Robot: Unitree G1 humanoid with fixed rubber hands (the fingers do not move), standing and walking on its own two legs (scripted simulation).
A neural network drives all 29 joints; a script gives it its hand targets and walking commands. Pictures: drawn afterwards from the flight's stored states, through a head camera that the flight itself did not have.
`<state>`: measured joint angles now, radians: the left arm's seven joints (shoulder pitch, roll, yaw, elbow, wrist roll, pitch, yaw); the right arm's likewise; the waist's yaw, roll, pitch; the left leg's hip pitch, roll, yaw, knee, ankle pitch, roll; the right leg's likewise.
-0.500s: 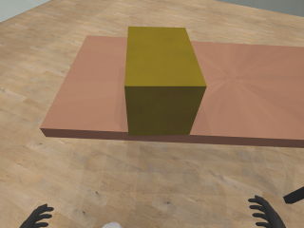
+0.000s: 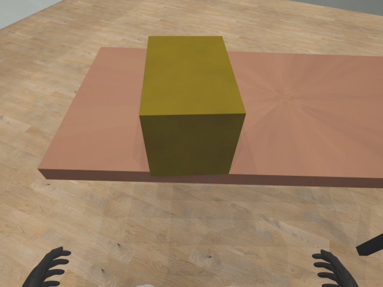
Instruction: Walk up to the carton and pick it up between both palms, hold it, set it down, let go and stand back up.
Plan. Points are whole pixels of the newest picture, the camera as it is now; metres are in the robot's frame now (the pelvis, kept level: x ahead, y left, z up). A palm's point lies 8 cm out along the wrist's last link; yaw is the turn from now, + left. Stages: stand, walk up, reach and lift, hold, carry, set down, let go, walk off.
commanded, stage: walk up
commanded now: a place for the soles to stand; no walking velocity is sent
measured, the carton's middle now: (187, 103) +0.49 +0.01 +0.11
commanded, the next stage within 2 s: reach and lift in 0.58 s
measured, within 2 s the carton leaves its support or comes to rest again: neither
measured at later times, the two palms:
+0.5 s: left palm (39, 273) +0.17 +0.30 -0.04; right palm out of the picture +0.13 -0.31 -0.05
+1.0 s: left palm (54, 255) +0.19 +0.27 -0.02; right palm (350, 258) +0.17 -0.30 +0.00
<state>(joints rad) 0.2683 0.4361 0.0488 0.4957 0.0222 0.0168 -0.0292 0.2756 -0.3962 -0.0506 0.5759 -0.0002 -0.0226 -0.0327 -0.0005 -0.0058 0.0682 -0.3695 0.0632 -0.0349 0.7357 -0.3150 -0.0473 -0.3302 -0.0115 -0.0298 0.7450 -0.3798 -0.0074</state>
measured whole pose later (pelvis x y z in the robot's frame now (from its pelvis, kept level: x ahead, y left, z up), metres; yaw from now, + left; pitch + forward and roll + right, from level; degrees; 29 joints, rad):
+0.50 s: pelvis +0.00 +0.00 +0.00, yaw +0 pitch -2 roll +0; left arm 0.19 0.44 0.05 0.50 0.02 0.02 -0.03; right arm 0.27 -0.40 -0.05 0.58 0.00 -0.03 -0.02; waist 0.00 -0.02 0.06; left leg -0.37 0.06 -0.04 0.74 -0.33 -0.06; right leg -0.33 -0.01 -0.03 0.74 -0.38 -0.01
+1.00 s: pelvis +0.01 -0.01 +0.02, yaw +0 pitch -4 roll +1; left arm 0.19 0.38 0.04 0.35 0.01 0.21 0.02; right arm 0.21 -0.35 -0.10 0.62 -0.01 -0.30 0.05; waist 0.00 -0.06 0.05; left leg -0.20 0.06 -0.02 0.49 -0.23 -0.07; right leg -0.19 -0.02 -0.02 0.55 -0.30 -0.01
